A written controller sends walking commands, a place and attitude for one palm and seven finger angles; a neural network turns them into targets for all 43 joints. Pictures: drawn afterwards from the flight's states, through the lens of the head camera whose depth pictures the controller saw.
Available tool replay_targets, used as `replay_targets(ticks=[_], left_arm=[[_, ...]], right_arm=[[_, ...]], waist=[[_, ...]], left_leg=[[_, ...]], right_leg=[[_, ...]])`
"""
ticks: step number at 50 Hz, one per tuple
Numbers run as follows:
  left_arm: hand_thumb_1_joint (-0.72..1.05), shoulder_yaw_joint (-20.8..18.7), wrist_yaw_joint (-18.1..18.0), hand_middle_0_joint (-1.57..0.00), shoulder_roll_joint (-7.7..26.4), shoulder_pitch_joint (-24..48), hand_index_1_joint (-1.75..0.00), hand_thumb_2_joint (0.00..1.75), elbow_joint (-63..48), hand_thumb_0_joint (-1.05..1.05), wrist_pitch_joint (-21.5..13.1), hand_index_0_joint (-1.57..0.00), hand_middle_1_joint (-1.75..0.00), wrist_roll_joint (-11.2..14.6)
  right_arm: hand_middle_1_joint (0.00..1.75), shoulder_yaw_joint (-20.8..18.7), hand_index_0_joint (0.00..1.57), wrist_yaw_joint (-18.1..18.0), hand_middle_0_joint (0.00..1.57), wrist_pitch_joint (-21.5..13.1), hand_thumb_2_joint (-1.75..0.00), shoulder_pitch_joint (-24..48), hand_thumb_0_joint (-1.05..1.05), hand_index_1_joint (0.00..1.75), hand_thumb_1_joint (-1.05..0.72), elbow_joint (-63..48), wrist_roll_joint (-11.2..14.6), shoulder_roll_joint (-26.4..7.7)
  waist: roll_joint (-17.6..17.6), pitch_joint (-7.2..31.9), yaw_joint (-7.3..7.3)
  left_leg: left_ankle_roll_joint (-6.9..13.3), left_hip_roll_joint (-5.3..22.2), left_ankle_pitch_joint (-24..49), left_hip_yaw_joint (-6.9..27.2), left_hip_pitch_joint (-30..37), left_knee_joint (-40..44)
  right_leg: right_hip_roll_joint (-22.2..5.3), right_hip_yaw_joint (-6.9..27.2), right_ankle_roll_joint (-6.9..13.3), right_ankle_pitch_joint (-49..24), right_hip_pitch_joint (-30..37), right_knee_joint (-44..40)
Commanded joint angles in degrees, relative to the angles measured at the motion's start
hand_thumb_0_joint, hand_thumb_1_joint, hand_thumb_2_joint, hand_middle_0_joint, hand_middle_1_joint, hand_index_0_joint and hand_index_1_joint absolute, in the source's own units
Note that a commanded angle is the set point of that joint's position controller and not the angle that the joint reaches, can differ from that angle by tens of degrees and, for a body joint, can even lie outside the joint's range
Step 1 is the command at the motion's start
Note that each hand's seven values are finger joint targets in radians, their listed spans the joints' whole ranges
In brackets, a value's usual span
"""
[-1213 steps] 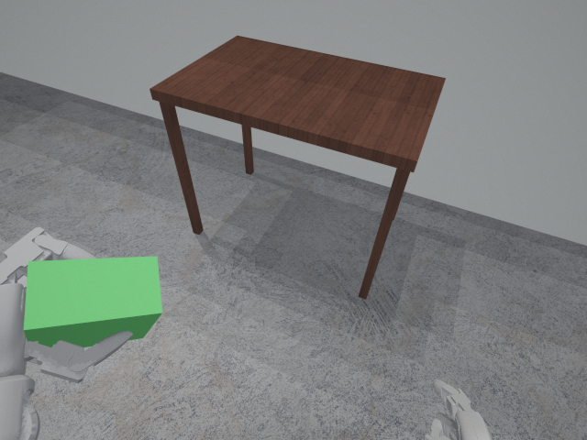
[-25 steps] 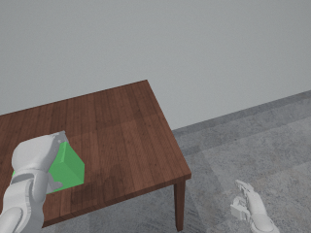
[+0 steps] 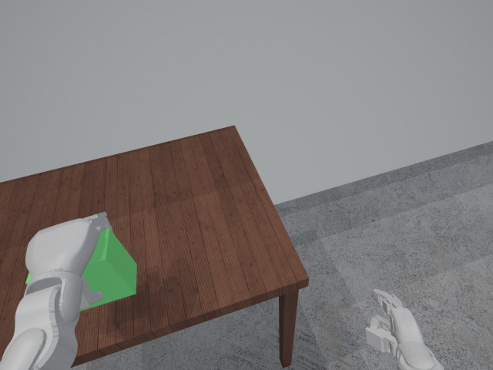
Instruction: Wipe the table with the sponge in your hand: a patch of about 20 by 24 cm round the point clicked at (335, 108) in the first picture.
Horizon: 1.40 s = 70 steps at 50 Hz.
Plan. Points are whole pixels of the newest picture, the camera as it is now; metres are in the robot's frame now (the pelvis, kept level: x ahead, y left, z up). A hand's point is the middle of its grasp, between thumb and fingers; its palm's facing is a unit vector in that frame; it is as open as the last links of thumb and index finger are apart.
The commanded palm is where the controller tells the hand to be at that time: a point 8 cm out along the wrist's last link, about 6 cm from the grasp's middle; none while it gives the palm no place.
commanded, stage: move the sponge above the wiping area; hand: left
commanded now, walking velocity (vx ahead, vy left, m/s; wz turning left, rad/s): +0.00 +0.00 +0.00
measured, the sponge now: (93, 277) +0.22 +0.30 +0.04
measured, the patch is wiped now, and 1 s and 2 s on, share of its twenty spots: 0.00 0.00 0.00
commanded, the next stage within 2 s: lower the sponge onto the table in 1.34 s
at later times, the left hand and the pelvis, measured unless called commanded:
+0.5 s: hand (88, 265) +0.23 +0.30 +0.07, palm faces -0.04 -0.08 -1.00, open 10.2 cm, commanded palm +0.21 +0.30 +0.13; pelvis +0.00 +0.00 +0.00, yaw +0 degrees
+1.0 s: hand (93, 263) +0.24 +0.30 +0.05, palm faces -0.05 -0.07 -1.00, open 10.2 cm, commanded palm +0.22 +0.30 +0.12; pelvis +0.00 -0.01 +0.00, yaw +0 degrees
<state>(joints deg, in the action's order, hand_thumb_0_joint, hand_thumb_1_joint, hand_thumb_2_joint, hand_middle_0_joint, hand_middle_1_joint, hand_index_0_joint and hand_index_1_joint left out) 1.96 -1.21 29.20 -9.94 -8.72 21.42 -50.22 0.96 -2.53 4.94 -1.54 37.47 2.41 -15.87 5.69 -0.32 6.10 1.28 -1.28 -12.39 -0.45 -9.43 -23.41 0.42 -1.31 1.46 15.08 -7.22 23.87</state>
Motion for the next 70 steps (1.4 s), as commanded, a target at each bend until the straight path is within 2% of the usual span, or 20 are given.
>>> replay_targets(ticks=[1, 7, 8, 12, 13, 17, 23, 27, 28, 32, 33, 42, 43, 47, 48, 60, 62, 63, 67, 70], left_arm=[[0.1, -7.7, -3.1, -1.2, 12.5, 11.7, -1.6, 1.3, -12.4, 0.0, -1.1, -1.2, -1.6, -2.3], [0.1, -11.1, -3.9, -1.2, 15.2, 9.6, -1.6, 1.3, -11.4, 0.0, -0.7, -1.2, -1.6, -2.7], [0.1, -8.3, -3.8, -1.2, 12.5, 11.8, -1.6, 1.3, -11.1, 0.0, -0.6, -1.2, -1.6, -2.6], [0.1, -9.4, -3.9, -1.2, 14.4, 13.6, -1.6, 1.3, -8.9, 0.0, -0.5, -1.2, -1.6, -2.9], [0.1, -6.4, -3.7, -1.2, 11.4, 15.2, -1.6, 1.3, -9.3, 0.0, -1.0, -1.2, -1.6, -2.2], [0.1, -10.4, -3.6, -1.2, 15.9, 15.4, -1.6, 1.3, -6.1, 0.0, -1.9, -1.2, -1.6, -2.7], [0.1, -7.9, -3.7, -1.2, 12.1, 14.3, -1.6, 1.3, -6.4, 0.0, -3.6, -1.2, -1.6, -2.6], [0.1, -11.8, -4.5, -1.2, 15.9, 13.0, -1.6, 1.3, -4.5, 0.0, -3.5, -1.2, -1.6, -2.7], [0.1, -8.6, -4.4, -1.2, 12.7, 14.2, -1.6, 1.3, -5.8, 0.0, -3.8, -1.2, -1.6, -2.6], [0.1, -12.5, -5.2, -1.2, 16.5, 12.3, -1.6, 1.3, -3.6, 0.0, -4.0, -1.2, -1.6, -2.6], [0.1, -9.2, -5.2, -1.2, 13.1, 14.2, -1.6, 1.3, -3.9, 0.0, -4.3, -1.2, -1.6, -2.3], [0.1, -10.9, -6.0, -1.2, 15.7, 17.4, -1.6, 1.3, 0.6, 0.0, -5.5, -1.2, -1.6, -3.1], [0.1, -8.4, -6.0, -1.2, 12.9, 18.7, -1.6, 1.3, -0.6, 0.0, -5.9, -1.2, -1.6, -2.6], [0.1, -11.0, -6.5, -1.2, 16.1, 18.8, -1.6, 1.3, 0.3, 0.0, -5.9, -1.2, -1.6, -3.0], [0.1, -8.5, -6.3, -1.2, 13.6, 21.0, -1.6, 1.3, 0.1, 0.0, -5.8, -1.2, -1.6, -3.2], [0.1, -9.2, -4.7, -1.2, 13.6, 15.1, -1.6, 1.3, 0.5, 0.0, -4.2, -1.2, -1.6, -2.6], [0.1, -11.6, -4.8, -1.2, 16.1, 14.1, -1.6, 1.3, -0.6, 0.0, -4.0, -1.2, -1.6, -2.5], [0.1, -9.3, -4.7, -1.2, 13.7, 15.9, -1.6, 1.3, -1.7, 0.0, -4.4, -1.2, -1.6, -2.4], [0.1, -12.7, -5.3, -1.2, 17.2, 14.4, -1.6, 1.3, -3.0, 0.0, -5.0, -1.2, -1.6, -2.7], [0.1, -10.7, -5.7, -1.2, 14.6, 13.5, -1.6, 1.3, -4.7, 0.0, -5.9, -1.2, -1.6, -2.6]], right_arm=[[0.3, -2.4, 0.2, -0.3, 0.2, -3.3, -0.9, 11.1, 0.0, 0.3, -0.9, -10.3, 0.0, -5.7], [0.3, -2.1, 0.2, -0.2, 0.2, -2.9, -0.9, 12.3, 0.0, 0.3, -0.9, -9.9, -0.1, -5.8], [0.3, -1.8, 0.2, -0.3, 0.2, -2.9, -0.9, 11.7, 0.0, 0.3, -0.9, -10.1, 0.1, -5.4], [0.3, -1.7, 0.2, -0.6, 0.2, -2.8, -0.9, 13.2, 0.0, 0.3, -0.9, -9.6, 0.0, -5.8], [0.3, -1.8, 0.2, -0.8, 0.2, -3.0, -0.9, 11.7, 0.0, 0.3, -0.9, -10.0, 0.3, -5.4], [0.3, -2.0, 0.2, -1.1, 0.2, -3.0, -0.9, 12.1, 0.0, 0.3, -0.9, -8.9, 0.1, -6.0], [0.3, -2.2, 0.2, -0.7, 0.2, -3.2, -0.9, 10.6, 0.0, 0.3, -0.9, -9.5, 0.0, -5.5], [0.3, -2.6, 0.2, -0.7, 0.2, -3.0, -0.9, 11.2, 0.0, 0.3, -0.9, -8.8, 0.1, -6.3], [0.3, -2.5, 0.2, -0.7, 0.2, -3.2, -0.9, 10.6, 0.0, 0.3, -0.9, -9.6, 0.2, -5.7], [0.3, -2.9, 0.2, -0.9, 0.2, -3.2, -0.9, 10.9, 0.0, 0.3, -0.9, -8.8, 0.1, -6.4], [0.3, -2.8, 0.2, -0.9, 0.2, -3.3, -0.9, 10.1, 0.0, 0.3, -0.9, -9.2, 0.4, -5.8], [0.3, -3.1, 0.2, -1.3, 0.2, -3.7, -0.9, 10.1, 0.0, 0.3, -0.9, -7.6, 0.3, -6.4], [0.3, -3.2, 0.2, -1.4, 0.2, -3.9, -0.9, 9.4, 0.0, 0.3, -0.9, -8.1, 0.5, -6.0], [0.3, -3.2, 0.2, -1.3, 0.2, -3.9, -0.9, 10.1, 0.0, 0.3, -0.9, -7.7, 0.5, -6.2], [0.3, -3.0, 0.2, -1.3, 0.2, -3.9, -0.9, 9.8, 0.0, 0.3, -0.9, -7.9, 0.5, -5.8], [0.3, -3.3, 0.2, -0.4, 0.2, -2.9, -0.9, 9.1, 0.0, 0.3, -0.9, -8.8, 0.5, -6.3], [0.3, -3.1, 0.2, -0.4, 0.2, -2.6, -0.9, 9.8, 0.0, 0.3, -0.9, -8.8, 0.4, -6.6], [0.3, -3.1, 0.2, -0.4, 0.2, -2.7, -0.9, 9.0, 0.0, 0.3, -0.9, -9.0, 0.5, -6.2], [0.3, -3.3, 0.2, -0.5, 0.2, -2.7, -0.9, 9.4, 0.0, 0.3, -0.9, -8.7, 0.3, -6.6], [0.3, -3.7, 0.2, -0.4, 0.2, -3.1, -0.9, 8.4, 0.0, 0.3, -0.9, -8.8, 0.2, -6.1]], waist=[[-1.2, 12.9, 0.21], [-1.7, 10.7, 0.73], [-1.9, 11.2, -0.16], [-0.9, 10.1, 0.41], [-0.9, 10.5, -0.93], [-1.7, 11.2, -0.09], [-1.7, 12.1, -0.36], [-1.6, 11.4, 0.4], [-1.6, 12.5, -0.27], [-2.0, 11.7, 0.52], [-2.0, 11.6, -0.65], [-1.9, 10.5, -0.39], [-1.5, 12.0, -1.23], [-0.1, 12.1, -0.42], [-1.2, 12.6, -0.93], [-3.1, 13.7, -0.21], [-2.4, 12.9, 0.11], [-2.7, 13.1, -0.96], [-1.9, 12.8, -0.16], [-0.7, 13.6, -0.51]], left_leg=[[1.6, 0.3, 17.7, 3.2, 5.8, 1.0], [1.4, 0.1, 17.1, 4.0, 5.1, 1.2], [1.5, 0.3, 16.5, 3.0, 4.7, 1.0], [1.4, -0.1, 14.4, 3.7, 5.3, 1.7], [1.7, 0.1, 14.0, 2.9, 4.6, 1.5], [1.7, -0.4, 13.6, 3.1, 5.1, 1.4], [1.7, -0.2, 15.8, 2.9, 4.4, 0.8], [1.6, -0.3, 14.7, 3.2, 4.1, 0.8], [1.8, -0.2, 15.1, 2.7, 3.9, 0.6], [1.7, -0.5, 14.0, 3.2, 3.7, 0.5], [1.9, -0.3, 13.8, 2.4, 3.1, 0.4], [1.8, -0.7, 11.9, 3.0, 3.0, 0.4], [2.1, -0.4, 11.8, 2.2, 3.2, 0.2], [1.8, -0.6, 12.2, 3.0, 3.6, 0.4], [1.9, -0.5, 12.6, 2.6, 3.5, 0.3], [2.1, -0.4, 16.6, 2.6, 3.4, -0.3], [1.9, -0.5, 16.6, 2.9, 3.7, -0.1], [2.1, -0.3, 16.9, 2.4, 3.3, -0.4], [2.0, -0.5, 17.4, 3.0, 4.2, -0.8], [2.0, 0.0, 19.6, 2.8, 4.8, -1.3]], right_leg=[[0.3, 3.3, 2.5, -15.4, 1.3, -2.5], [1.1, 4.9, 3.2, -14.8, 1.3, -2.9], [0.5, 3.0, 2.6, -14.7, 1.1, -2.6], [1.1, 4.8, 3.1, -11.8, 0.0, -3.8], [0.6, 2.8, 2.6, -12.0, 0.4, -3.2], [1.2, 5.0, 3.0, -12.2, 0.9, -3.9], [0.7, 2.9, 2.7, -14.7, 1.1, -2.9], [1.1, 5.0, 3.1, -13.9, 0.9, -3.1], [0.5, 3.1, 2.6, -14.5, 1.1, -2.5], [1.0, 5.1, 2.9, -13.6, 1.0, -3.0], [0.5, 3.2, 2.4, -14.0, 0.8, -2.5], [1.0, 4.6, 2.8, -11.6, -1.1, -3.2], [0.6, 3.0, 2.3, -12.0, -0.5, -2.8], [1.0, 4.4, 2.9, -11.5, -0.3, -3.0], [0.6, 2.7, 2.5, -12.1, -0.4, -2.7], [0.4, 3.0, 2.3, -17.8, 2.0, -1.8], [0.8, 4.3, 2.7, -18.1, 1.9, -2.1], [0.4, 2.9, 2.3, -18.6, 1.8, -1.6], [0.8, 4.8, 2.8, -18.9, 1.4, -1.9], [0.3, 3.2, 2.4, -20.2, 1.2, -1.3]])
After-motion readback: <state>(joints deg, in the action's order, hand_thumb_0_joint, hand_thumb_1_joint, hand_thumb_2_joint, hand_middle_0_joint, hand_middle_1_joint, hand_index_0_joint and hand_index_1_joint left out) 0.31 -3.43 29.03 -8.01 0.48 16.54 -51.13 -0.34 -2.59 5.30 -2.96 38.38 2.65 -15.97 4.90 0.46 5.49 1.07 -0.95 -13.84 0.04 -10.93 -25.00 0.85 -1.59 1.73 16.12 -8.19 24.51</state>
